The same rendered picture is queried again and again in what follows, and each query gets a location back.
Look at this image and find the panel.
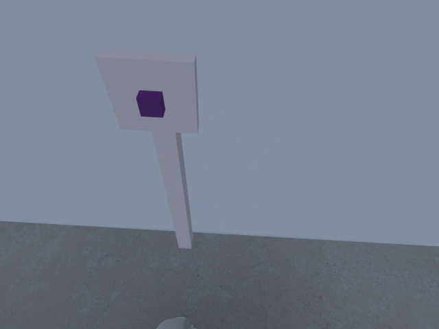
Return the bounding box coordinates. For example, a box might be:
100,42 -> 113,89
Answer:
95,49 -> 199,249

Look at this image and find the button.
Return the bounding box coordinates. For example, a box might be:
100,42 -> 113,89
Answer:
136,90 -> 165,118

